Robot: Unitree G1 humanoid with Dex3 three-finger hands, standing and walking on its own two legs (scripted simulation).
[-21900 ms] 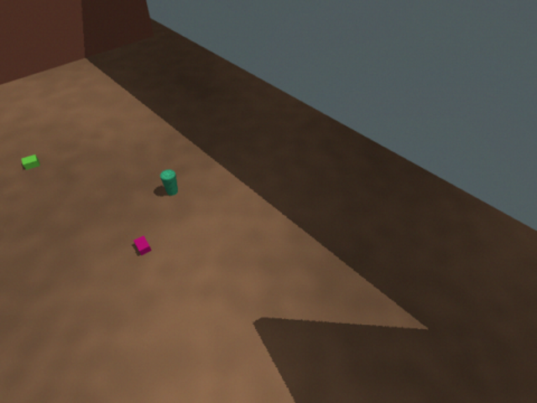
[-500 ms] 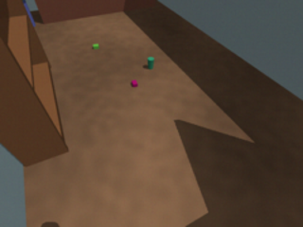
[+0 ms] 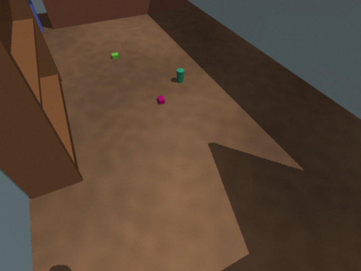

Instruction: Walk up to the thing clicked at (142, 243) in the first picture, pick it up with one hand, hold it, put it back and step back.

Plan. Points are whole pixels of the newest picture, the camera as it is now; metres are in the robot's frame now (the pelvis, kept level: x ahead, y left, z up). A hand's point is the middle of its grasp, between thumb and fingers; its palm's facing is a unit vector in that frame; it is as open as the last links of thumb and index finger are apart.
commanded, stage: walk up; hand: left
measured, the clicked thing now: (161, 99) +1.55 +0.16 -0.77
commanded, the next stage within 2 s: none
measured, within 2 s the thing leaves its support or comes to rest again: neither
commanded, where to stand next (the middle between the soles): +1.11 -0.05 m, yaw -2 degrees
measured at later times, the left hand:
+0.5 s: hand out of the picture +0.16 +0.22 -0.14, palm faces +0.00 -0.91 -0.41, open 7.4 cm
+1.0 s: hand (109, 164) +0.47 +0.24 -0.15, palm faces -0.13 -0.93 -0.35, open 7.4 cm
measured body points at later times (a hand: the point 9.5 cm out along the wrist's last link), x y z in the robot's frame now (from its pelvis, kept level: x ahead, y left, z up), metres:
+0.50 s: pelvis +0.13 -0.07 -0.01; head +0.12 -0.08 +0.44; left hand +0.16 +0.27 -0.11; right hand +0.19 -0.40 -0.13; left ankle +0.18 +0.07 -0.69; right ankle +0.10 -0.18 -0.75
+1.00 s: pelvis +0.37 -0.03 -0.01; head +0.39 -0.03 +0.44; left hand +0.47 +0.29 -0.12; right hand +0.41 -0.36 -0.11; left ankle +0.36 +0.08 -0.75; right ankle +0.47 -0.19 -0.71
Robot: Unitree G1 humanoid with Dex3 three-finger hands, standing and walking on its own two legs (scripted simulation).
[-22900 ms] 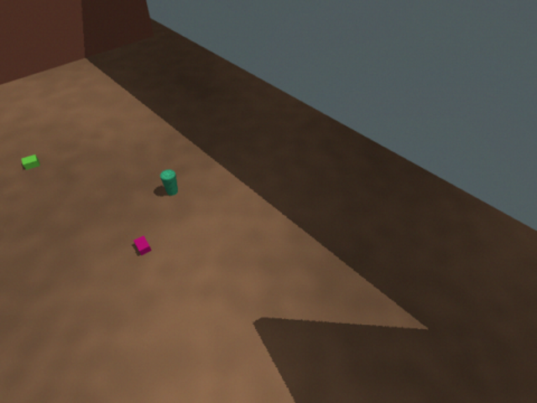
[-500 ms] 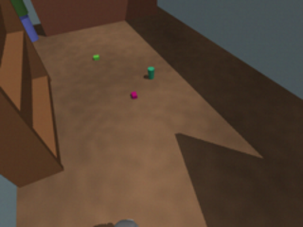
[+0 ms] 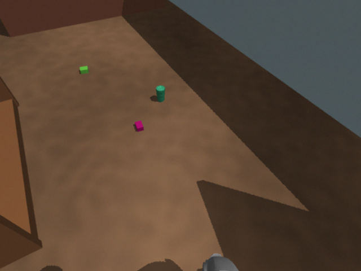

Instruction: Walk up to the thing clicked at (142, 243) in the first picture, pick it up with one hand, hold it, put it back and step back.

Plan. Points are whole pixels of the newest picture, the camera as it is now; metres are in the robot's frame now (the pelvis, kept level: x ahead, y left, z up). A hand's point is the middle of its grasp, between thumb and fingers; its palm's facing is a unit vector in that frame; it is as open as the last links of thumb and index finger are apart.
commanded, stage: walk up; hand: left
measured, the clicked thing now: (139, 126) +1.17 +0.26 -0.76
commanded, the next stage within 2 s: none
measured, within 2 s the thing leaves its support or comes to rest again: neither
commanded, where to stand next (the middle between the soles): +0.74 +0.02 m, yaw +1 degrees
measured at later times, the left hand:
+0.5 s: hand (70, 226) +0.26 +0.29 -0.15, palm faces +0.02 -0.93 -0.37, open 7.4 cm
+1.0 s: hand (95, 139) +0.55 +0.28 -0.14, palm faces -0.04 -0.91 -0.40, open 7.4 cm
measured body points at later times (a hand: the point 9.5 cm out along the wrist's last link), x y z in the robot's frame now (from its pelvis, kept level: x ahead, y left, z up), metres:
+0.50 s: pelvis +0.24 +0.00 -0.01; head +0.26 +0.01 +0.44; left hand +0.26 +0.33 -0.13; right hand +0.34 -0.32 -0.11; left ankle +0.35 +0.14 -0.73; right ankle +0.19 -0.14 -0.74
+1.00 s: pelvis +0.45 +0.00 -0.02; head +0.47 -0.01 +0.43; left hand +0.55 +0.33 -0.11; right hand +0.48 -0.32 -0.14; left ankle +0.36 +0.13 -0.71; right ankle +0.54 -0.11 -0.74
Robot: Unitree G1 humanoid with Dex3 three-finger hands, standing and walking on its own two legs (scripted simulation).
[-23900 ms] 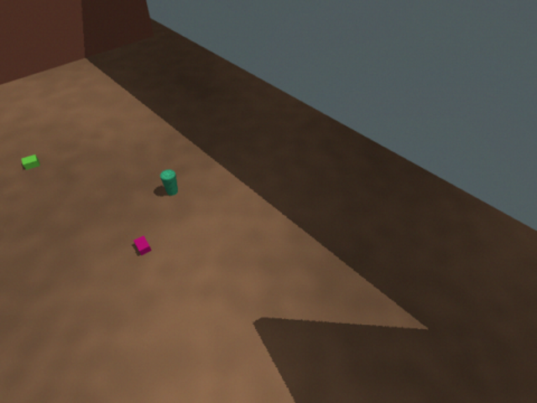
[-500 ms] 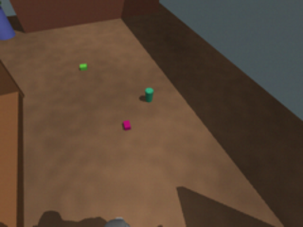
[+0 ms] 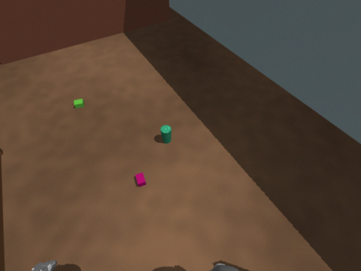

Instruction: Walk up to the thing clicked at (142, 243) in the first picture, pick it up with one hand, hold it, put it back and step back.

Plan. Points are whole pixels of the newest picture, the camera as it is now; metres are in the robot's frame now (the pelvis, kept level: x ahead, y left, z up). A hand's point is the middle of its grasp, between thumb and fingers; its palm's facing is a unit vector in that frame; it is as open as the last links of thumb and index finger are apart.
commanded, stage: walk up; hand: left
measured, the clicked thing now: (140, 179) +0.72 +0.25 -0.73
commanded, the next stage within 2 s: none
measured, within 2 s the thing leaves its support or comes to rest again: neither
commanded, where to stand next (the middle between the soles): +0.29 +0.02 m, yaw +0 degrees
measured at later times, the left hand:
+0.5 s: hand (58, 245) +0.21 +0.32 -0.14, palm faces -0.06 -0.94 -0.35, open 7.4 cm
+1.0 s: hand (80, 202) +0.33 +0.29 -0.14, palm faces +0.00 -0.93 -0.37, open 7.4 cm
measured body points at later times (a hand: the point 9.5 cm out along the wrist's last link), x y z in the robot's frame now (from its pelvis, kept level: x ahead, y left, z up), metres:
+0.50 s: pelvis +0.16 +0.04 +0.01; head +0.17 +0.06 +0.46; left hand +0.22 +0.37 -0.12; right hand +0.22 -0.29 -0.08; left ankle +0.20 +0.15 -0.72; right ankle +0.19 -0.10 -0.66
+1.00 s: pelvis +0.25 +0.03 +0.00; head +0.26 +0.03 +0.45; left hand +0.33 +0.34 -0.12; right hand +0.32 -0.29 -0.12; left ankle +0.28 +0.15 -0.72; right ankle +0.30 -0.11 -0.72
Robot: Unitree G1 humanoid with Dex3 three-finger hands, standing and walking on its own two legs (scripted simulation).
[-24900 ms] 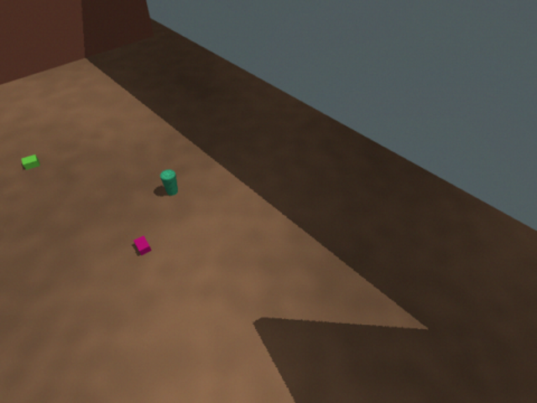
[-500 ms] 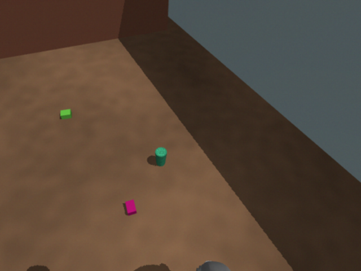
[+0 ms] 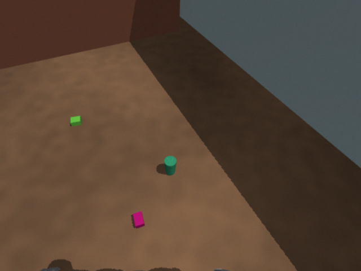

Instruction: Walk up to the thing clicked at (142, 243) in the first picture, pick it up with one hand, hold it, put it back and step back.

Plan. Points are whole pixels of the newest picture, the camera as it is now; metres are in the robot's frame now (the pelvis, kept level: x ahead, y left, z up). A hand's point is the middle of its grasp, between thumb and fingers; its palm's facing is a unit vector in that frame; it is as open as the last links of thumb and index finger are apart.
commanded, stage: walk up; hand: left
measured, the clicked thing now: (138, 219) +0.47 +0.22 -0.73
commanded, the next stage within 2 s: stand in 1.30 s
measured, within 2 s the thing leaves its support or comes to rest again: neither
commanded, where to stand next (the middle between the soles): +0.04 -0.01 m, yaw +0 degrees
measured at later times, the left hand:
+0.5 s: hand out of the picture +0.12 +0.25 -0.12, palm faces +0.01 -0.94 -0.35, open 7.4 cm
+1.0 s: hand out of the picture +0.13 +0.25 -0.12, palm faces -0.02 -0.94 -0.34, open 7.4 cm
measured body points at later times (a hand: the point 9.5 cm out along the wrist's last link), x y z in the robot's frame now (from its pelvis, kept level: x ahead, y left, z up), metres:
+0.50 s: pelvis +0.04 +0.00 +0.03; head +0.04 -0.01 +0.48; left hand +0.12 +0.30 -0.10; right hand +0.16 -0.30 -0.10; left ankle +0.03 +0.12 -0.72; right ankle +0.05 -0.14 -0.72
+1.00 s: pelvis +0.04 +0.00 +0.03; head +0.05 +0.00 +0.48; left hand +0.13 +0.30 -0.10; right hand +0.11 -0.31 -0.10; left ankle +0.03 +0.12 -0.72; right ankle +0.05 -0.14 -0.72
